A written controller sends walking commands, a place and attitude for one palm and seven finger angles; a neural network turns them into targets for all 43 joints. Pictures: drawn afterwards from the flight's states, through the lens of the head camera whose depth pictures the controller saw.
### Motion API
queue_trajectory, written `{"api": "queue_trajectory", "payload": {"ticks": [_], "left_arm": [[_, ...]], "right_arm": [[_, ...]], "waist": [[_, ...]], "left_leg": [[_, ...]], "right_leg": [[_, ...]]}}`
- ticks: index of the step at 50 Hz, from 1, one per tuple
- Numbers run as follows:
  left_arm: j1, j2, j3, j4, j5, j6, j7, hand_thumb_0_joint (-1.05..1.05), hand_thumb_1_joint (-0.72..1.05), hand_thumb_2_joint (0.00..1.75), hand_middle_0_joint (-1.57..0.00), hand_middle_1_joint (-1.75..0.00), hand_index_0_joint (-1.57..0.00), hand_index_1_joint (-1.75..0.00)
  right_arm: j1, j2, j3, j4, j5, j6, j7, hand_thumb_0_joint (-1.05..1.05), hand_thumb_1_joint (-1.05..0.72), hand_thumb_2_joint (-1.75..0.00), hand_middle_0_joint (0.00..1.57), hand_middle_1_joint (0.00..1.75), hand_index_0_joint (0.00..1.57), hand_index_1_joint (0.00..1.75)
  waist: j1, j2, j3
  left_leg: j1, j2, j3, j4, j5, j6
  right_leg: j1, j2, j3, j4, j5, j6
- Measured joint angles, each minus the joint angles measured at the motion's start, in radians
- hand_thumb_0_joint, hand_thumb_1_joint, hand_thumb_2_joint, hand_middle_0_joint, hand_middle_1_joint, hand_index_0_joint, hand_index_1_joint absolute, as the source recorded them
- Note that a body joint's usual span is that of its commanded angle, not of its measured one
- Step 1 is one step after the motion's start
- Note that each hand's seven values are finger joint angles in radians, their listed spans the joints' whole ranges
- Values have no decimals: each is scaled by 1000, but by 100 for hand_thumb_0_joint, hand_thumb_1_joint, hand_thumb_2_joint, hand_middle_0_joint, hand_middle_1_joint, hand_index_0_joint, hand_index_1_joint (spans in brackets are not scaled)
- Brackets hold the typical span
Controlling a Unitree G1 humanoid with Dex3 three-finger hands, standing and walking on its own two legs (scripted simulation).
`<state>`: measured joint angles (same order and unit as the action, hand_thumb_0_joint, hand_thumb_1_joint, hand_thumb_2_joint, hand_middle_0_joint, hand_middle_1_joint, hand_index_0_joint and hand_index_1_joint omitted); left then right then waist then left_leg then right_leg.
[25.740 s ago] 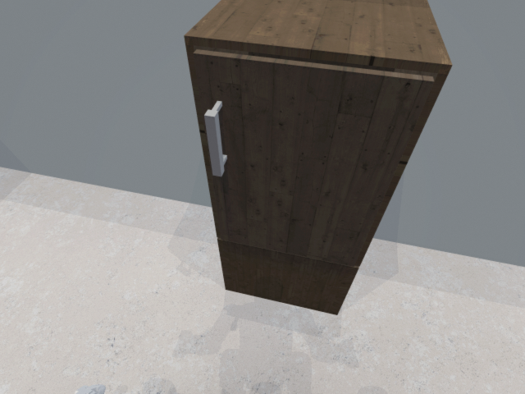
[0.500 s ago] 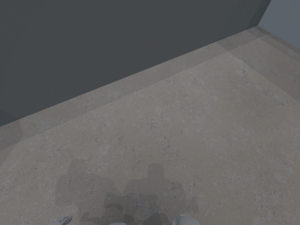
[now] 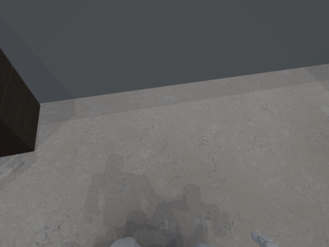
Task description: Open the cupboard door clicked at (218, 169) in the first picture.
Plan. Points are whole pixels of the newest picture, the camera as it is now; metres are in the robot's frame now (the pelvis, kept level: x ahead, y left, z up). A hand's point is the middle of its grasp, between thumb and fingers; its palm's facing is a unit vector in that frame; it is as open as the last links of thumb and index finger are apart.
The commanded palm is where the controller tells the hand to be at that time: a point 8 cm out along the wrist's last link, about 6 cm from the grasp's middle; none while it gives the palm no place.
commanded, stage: turn to face it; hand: left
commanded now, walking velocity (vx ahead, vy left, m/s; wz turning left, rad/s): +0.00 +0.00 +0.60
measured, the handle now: out of the picture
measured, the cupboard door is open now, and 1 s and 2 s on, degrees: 40 40 40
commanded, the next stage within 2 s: take the last steps up to it in 1.56 s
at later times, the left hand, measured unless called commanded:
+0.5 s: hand out of the picture +0.02 +0.17 -0.14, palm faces +0.30 -0.92 -0.24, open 7.4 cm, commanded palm none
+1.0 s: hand out of the picture -0.01 +0.18 -0.13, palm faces +0.58 -0.76 -0.30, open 7.4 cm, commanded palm none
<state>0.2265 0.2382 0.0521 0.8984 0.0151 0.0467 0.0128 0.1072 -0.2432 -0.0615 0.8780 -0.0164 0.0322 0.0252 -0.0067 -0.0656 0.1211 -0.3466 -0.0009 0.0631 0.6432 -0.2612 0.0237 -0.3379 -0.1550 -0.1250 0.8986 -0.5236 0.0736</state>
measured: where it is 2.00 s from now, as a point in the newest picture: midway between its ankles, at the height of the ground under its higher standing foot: outside the picture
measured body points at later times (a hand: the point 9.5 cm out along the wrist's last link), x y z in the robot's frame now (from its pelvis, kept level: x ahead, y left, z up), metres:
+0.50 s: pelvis +0.01 -0.04 +0.02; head +0.06 -0.02 +0.47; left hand +0.00 +0.22 -0.12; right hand +0.18 -0.26 -0.12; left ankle -0.02 +0.09 -0.68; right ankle +0.02 -0.15 -0.72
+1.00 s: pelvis +0.03 -0.05 +0.01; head +0.08 -0.04 +0.46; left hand -0.04 +0.21 -0.11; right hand +0.25 -0.22 -0.14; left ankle -0.05 +0.06 -0.65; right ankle +0.09 -0.15 -0.72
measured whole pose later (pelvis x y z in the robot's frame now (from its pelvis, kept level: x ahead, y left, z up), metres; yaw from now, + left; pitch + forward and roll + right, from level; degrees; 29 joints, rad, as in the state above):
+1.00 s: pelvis +0.03 -0.05 +0.01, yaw +37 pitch +0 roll +1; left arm 0.19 0.21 0.05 0.85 0.02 0.01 0.02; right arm 0.16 -0.26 -0.09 0.92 -0.02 0.08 0.02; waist -0.02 0.04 0.10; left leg -0.50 -0.02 -0.04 1.07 -0.45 -0.04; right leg -0.26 -0.07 -0.10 0.58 -0.33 0.00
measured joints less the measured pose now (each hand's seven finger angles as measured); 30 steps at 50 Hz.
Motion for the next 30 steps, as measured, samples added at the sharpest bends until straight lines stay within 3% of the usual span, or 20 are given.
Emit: {"api": "queue_trajectory", "payload": {"ticks": [2,5,9,12,13,15,18,20,25,27,29,30], "left_arm": [[-23,14,10,12,-1,17,6,1,91,90,-20,-30,-20,-30],[-52,21,19,6,-1,19,1,1,91,90,-20,-30,-20,-29],[-70,16,18,-23,-2,7,-4,1,91,90,-20,-30,-19,-29],[-68,10,14,-43,-3,-10,-5,1,91,90,-20,-30,-19,-29],[-61,11,13,-52,0,-19,-4,1,91,90,-20,-30,-19,-29],[-59,-5,7,-54,7,-30,3,1,91,90,-20,-30,-20,-29],[-40,-29,-4,-51,7,-33,9,1,91,90,-20,-30,-20,-29],[-27,-37,-9,-41,8,-32,11,1,91,90,-20,-30,-20,-30],[-7,-41,-16,-22,13,-38,5,1,91,90,-20,-30,-20,-30],[1,-36,-15,-16,11,-38,1,1,91,90,-20,-30,-20,-30],[20,-32,-10,-15,3,-31,-5,1,91,90,-20,-30,-20,-30],[16,-23,-6,-9,0,-22,-6,1,91,90,-20,-30,-20,-30]], "right_arm": [[6,10,6,-6,-4,-7,-12,0,-91,-90,20,30,20,30],[18,15,10,-3,-8,-3,-22,0,-91,-90,20,30,20,30],[33,15,10,8,-11,10,-21,0,-91,-90,20,30,21,30],[44,13,3,13,-9,23,-18,0,-91,-90,20,30,21,30],[51,12,-1,11,-5,28,-16,1,-91,-90,20,30,21,30],[47,1,-14,21,-1,38,-12,1,-91,-90,20,30,21,30],[40,-13,-23,37,-2,49,-3,1,-91,-90,20,30,20,30],[37,-10,-24,39,0,52,2,1,-91,-90,20,30,20,30],[22,4,-12,35,8,45,8,1,-91,-90,20,30,20,30],[14,6,-5,29,9,37,8,1,-91,-90,20,30,20,30],[15,-4,0,12,6,22,11,1,-91,-90,20,30,20,30],[11,-1,-2,9,3,12,7,1,-91,-90,20,30,20,30]], "waist": [[2,-1,-1],[5,18,-4],[-1,55,-16],[-8,78,-28],[-7,77,-38],[-7,97,-28],[-11,101,-17],[-16,84,-14],[-7,29,-4],[-3,16,-1],[-2,24,-15],[-5,19,-15]], "left_leg": [[-5,-5,-24,-2,-31,-1],[4,-9,-64,-52,2,-15],[7,-10,-118,-90,33,-25],[-13,-17,-159,-69,30,-44],[-31,-26,-167,-42,16,-46],[-86,-34,-165,116,-132,-51],[-162,-28,-107,400,-184,-62],[-166,-12,-66,447,-183,-75],[-67,10,6,208,-198,-83],[-13,8,23,77,-148,-76],[44,16,16,-68,1,-42],[26,9,6,-51,18,-16]], "right_leg": [[-67,31,49,132,-12,5],[-114,62,82,157,35,7],[-83,93,96,-7,65,0],[0,117,90,-211,140,-9],[31,115,89,-293,174,-31],[38,110,61,-285,202,-67],[79,86,24,-316,203,-74],[106,67,4,-350,213,-71],[134,13,-46,-368,209,-55],[129,-6,-69,-335,186,-43],[93,-17,-92,-248,145,-27],[54,-20,-72,-158,72,-12]]}}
